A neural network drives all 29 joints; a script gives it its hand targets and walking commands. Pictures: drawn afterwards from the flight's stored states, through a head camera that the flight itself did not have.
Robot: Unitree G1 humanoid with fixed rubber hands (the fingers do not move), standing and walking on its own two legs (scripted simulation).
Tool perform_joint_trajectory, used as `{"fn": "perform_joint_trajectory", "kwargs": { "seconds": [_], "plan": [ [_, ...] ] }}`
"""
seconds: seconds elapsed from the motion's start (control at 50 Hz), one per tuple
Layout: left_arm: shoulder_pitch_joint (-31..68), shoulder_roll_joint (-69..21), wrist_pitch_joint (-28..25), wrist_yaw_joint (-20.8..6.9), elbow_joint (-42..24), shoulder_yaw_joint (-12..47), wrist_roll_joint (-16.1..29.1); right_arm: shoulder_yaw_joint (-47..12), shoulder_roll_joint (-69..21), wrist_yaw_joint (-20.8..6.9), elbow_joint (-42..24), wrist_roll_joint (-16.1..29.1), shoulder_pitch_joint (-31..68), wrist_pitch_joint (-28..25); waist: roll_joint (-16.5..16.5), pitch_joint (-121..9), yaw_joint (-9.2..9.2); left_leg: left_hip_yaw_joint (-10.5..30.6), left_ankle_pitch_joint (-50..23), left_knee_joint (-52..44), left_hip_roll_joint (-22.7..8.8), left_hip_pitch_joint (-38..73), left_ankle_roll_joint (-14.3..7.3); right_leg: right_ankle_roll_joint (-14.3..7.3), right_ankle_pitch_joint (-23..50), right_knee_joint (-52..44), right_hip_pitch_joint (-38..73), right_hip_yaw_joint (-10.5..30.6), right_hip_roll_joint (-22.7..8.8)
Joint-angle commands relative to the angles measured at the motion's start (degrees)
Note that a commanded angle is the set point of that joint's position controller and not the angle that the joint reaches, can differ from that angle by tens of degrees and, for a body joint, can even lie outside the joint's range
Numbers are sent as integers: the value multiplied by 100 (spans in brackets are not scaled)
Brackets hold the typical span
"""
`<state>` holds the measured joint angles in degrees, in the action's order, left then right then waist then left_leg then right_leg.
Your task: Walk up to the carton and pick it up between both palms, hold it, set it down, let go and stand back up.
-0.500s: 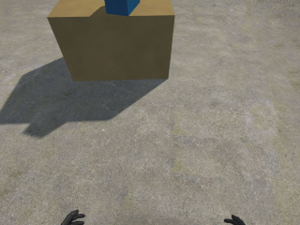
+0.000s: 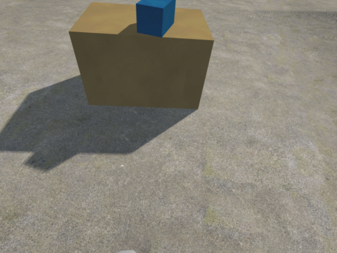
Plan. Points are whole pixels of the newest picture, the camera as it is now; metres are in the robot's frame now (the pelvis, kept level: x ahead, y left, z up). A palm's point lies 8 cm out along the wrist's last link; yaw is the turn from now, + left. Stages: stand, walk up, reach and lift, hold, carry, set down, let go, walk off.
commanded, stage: walk up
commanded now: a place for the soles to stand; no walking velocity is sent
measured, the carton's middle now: (156, 14) +1.60 +0.13 -0.01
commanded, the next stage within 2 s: none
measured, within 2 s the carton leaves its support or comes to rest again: neither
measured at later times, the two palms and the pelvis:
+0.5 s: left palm (103, 162) +0.38 +0.21 -0.07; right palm (271, 248) +0.18 -0.27 -0.12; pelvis +0.24 -0.02 +0.01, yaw -1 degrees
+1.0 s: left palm (81, 146) +0.48 +0.32 -0.12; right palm (217, 119) +0.62 -0.18 -0.07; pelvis +0.49 +0.06 +0.01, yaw +4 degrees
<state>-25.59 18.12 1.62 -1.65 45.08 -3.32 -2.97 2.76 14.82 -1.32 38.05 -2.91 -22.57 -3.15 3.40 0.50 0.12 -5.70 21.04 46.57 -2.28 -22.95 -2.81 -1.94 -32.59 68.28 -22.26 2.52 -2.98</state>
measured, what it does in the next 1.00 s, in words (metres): walks ahead: right foot, then left foot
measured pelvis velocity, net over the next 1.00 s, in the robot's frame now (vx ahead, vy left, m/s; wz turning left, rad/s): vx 0.49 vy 0.06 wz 0.07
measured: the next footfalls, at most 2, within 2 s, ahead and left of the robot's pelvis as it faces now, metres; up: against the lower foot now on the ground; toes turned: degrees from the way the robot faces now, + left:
right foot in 0.42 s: +0.37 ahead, -0.13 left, +0.00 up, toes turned -6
left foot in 0.88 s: +0.61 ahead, +0.17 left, +0.00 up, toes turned +8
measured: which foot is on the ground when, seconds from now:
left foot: down 0.00-0.42, up 0.44-0.86, down 0.88-1.00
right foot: up 0.00-0.40, down 0.42-0.90, up 0.92-1.00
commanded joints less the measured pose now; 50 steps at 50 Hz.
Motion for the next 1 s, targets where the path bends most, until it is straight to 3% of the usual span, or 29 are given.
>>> {"fn": "perform_joint_trajectory", "kwargs": {
  "seconds": [0.0, 0.04, 0.1, 0.18, 0.22, 0.26, 0.34, 0.38, 0.4, 0.42, 0.44, 0.46, 0.48, 0.5, 0.54, 0.62, 0.66, 0.7, 0.72, 0.76, 0.8, 0.82, 0.84, 0.86, 0.88, 0.9, 0.92, 0.96, 0.98],
  "plan": [
    [448, 565, -308, -56, -997, -136, 20, 353, 1319, 207, -246, 48, -311, -127, -1034, 1173, -192, 3379, 2991, -3767, -1896, 613, -995, 130, 1058, 372, -2308, 253, -397],
    [46, 500, -303, -144, -896, -175, 72, 284, 1207, 183, -141, 14, 41, -147, -1290, 815, 37, 2513, 2652, -3730, -1549, 171, -894, 209, 1185, -31, -1512, 115, -309],
    [258, 349, -258, -236, -875, -151, 111, 219, 1048, 177, 131, 27, -58, -209, -1129, 886, -8, 1794, 2164, -3925, -1237, 253, -848, 282, 1961, -500, -1523, -136, -260],
    [1045, 249, -320, -244, -1240, -106, 130, 198, 972, 128, 347, 64, -418, -241, -849, 1144, -293, 1406, 1274, -3905, -1188, 864, -950, 298, 2564, -1783, -1846, -195, -379],
    [1500, 115, -385, -242, -1410, -42, 121, 197, 924, 110, 474, 66, -840, -245, -509, 1132, -496, 1242, 374, -3775, -1080, 1427, -828, 233, 2839, -2455, -1907, -433, -261],
    [1757, -17, -428, -214, -1554, -18, 89, 207, 982, 118, 543, 77, -1033, -223, -534, 1068, -558, 1169, -503, -3577, -1161, 1684, -696, 173, 2913, -2921, -1642, -563, -191],
    [1233, 53, -516, -64, -1518, -106, 9, 210, 1154, 136, 400, 48, -958, -113, -791, 655, -289, 913, -1028, -2767, -1251, 1548, -689, -91, 2386, -3451, -232, -642, -36],
    [11, 344, -585, 78, -1158, -273, -40, 109, 1053, 140, 337, 28, -929, -55, -135, 172, 313, 436, -1749, -833, -900, 882, -460, -309, 2153, -3661, 1520, -557, 142],
    [-871, 728, -602, 139, -954, -370, -138, -38, 675, 107, 226, -11, -1286, -21, 622, -642, 631, 25, -1055, 970, -381, -24, -189, -563, 1280, -3599, 2890, 547, -624],
    [-1207, 1210, -595, 213, -958, -425, -177, -114, 516, 56, 26, 69, -1780, 23, 1288, -1160, 613, 164, 1077, 2349, 365, -1183, 126, -1076, 162, -4399, 3815, 3345, -2072],
    [-902, 1356, -484, 324, -992, -500, 25, 48, 969, 80, -36, 102, -1448, 157, 800, -991, 608, 582, 978, 2849, 223, -1671, 114, -1519, -1104, -5208, 3495, 4494, -2480],
    [-607, 1168, -447, 380, -1062, -423, 111, 137, 1196, 63, -192, 48, -852, 209, 258, -457, 675, 776, 654, 3275, 36, -1874, 107, -1580, -1103, -5444, 2984, 4218, -2380],
    [-435, 1048, -465, 392, -1094, -313, 109, 186, 1145, 40, -256, 26, -656, 198, 113, -269, 605, 863, 445, 3404, -80, -1912, 145, -1382, -537, -5458, 2702, 3584, -2297],
    [-115, 971, -480, 399, -1123, -271, 110, 156, 945, 11, -279, 50, -545, 166, 102, 126, 517, 905, 282, 3276, -232, -1871, 182, -1294, 320, -5342, 2158, 2659, -2126],
    [443, 697, -573, 323, -1080, -162, 103, 135, 633, -76, -302, 85, -613, 161, 166, 505, 144, 1011, 97, 2693, -404, -1266, 234, -1159, 1151, -5310, 1064, 1378, -1718],
    [546, 535, -748, 251, -799, -57, 82, 95, 350, -215, -289, 82, -560, 192, 333, 760, -54, 799, -535, 1670, -435, -1100, 408, -1161, 1482, -5605, 529, 458, -1326],
    [579, 648, -789, 243, -746, -86, 46, 107, 344, -252, -380, 88, -334, 170, 222, 700, -48, 747, -764, 782, -561, -953, 410, -1242, 1463, -5622, 446, 247, -1350],
    [210, 570, -818, 205, -658, -49, 56, 86, 285, -264, -534, 35, 271, 125, 72, 849, 160, 482, -1298, 86, -445, -1148, 355, -1145, 2346, -5523, 825, 70, -1234],
    [210, 702, -811, 183, -634, -83, 50, 98, 238, -278, -593, 52, 356, 88, 318, 729, 148, 448, -1454, -296, -487, -930, 309, -1077, 2410, -5386, 868, -166, -1201],
    [149, 819, -787, 154, -623, -126, 57, 154, 319, -282, -652, 43, 513, 21, 374, 706, 171, 380, -1615, -728, -445, -416, 202, -1001, 2375, -5208, 759, -307, -1220],
    [-1, 911, -708, 162, -611, -145, 54, 208, 354, -253, -661, 14, 464, -18, 212, 683, 144, 211, -1484, -924, -285, 56, 65, -972, 2399, -4949, 732, -308, -1345],
    [43, 951, -648, 165, -651, -138, 34, 245, 427, -216, -600, -12, 132, -41, 92, 548, -52, 216, -1400, -1188, -215, 594, -15, -890, 2227, -4562, 634, -359, -1343],
    [88, 882, -598, 161, -677, -86, -30, 356, 625, -150, -434, -38, -538, -76, -304, 291, -409, 310, -1224, -1256, -98, 1437, -87, -770, 2355, -3579, 381, -538, -1241],
    [-203, 538, -564, 143, -697, 51, -62, 471, 972, -47, -212, -86, -1292, -119, -1119, -315, -680, 667, -765, -1402, -171, 2358, -202, -512, 2162, -1919, 141, -923, -754],
    [-757, 66, -509, 78, -859, 201, -10, 585, 1576, 50, -181, -117, -1606, -125, -2432, -771, -688, 2668, 365, -1835, -1381, 3105, -626, -194, 578, -163, -863, -1175, -18],
    [-832, 320, -404, 64, -1046, 100, 90, 615, 1918, 142, -395, 5, -1325, -59, -2272, -726, -582, 4817, 1146, -2880, -2129, 3117, -1141, 2, -114, 513, -1517, -549, 333],
    [-569, 693, -311, 84, -1039, -2, 52, 597, 1735, 216, -385, 115, -1048, 10, -1562, -643, -612, 4976, 1907, -3138, -2217, 2935, -1372, 5, 160, 848, -1665, -239, 86],
    [5, 680, -325, 60, -1116, -46, 54, 402, 1348, 254, -477, 153, -678, 12, -825, -218, -487, 3569, 355, -2924, -1878, 2153, -945, 49, 835, 1019, -1643, -49, -122],
    [-138, 508, -336, 43, -1074, -18, 95, 358, 1268, 248, -510, 113, -366, 7, -966, -52, -336, 2761, -66, -2838, -1656, 1716, -835, 64, 1000, 742, -1434, -78, -227]
  ]
}}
